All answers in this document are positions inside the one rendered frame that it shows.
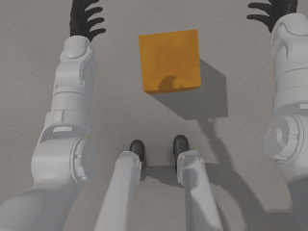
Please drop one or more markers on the carton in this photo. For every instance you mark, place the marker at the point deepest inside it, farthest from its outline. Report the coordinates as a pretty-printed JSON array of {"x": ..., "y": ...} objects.
[{"x": 170, "y": 62}]

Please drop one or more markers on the right robot hand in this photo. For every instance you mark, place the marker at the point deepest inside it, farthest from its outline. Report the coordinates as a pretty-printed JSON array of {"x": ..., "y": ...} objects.
[{"x": 277, "y": 9}]

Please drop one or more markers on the right robot forearm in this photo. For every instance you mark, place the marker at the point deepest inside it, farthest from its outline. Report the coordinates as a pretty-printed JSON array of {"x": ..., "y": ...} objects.
[{"x": 289, "y": 48}]

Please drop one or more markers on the left robot foot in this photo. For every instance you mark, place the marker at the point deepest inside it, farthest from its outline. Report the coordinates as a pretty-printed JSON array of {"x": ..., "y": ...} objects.
[{"x": 137, "y": 147}]

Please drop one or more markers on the right robot thigh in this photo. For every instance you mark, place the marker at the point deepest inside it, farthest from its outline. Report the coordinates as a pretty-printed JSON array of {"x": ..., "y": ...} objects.
[{"x": 201, "y": 211}]

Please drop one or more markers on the left robot upper arm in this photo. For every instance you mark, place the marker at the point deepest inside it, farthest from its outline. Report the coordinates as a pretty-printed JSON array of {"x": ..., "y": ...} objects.
[{"x": 61, "y": 168}]

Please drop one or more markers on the left robot forearm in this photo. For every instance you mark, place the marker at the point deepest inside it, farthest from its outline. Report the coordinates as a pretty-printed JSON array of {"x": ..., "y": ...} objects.
[{"x": 70, "y": 115}]

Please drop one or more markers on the right robot upper arm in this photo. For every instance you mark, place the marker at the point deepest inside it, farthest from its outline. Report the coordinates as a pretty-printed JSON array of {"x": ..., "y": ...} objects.
[{"x": 286, "y": 142}]

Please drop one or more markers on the left robot hand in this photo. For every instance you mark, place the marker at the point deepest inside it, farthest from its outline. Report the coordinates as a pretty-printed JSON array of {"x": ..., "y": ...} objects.
[{"x": 79, "y": 24}]

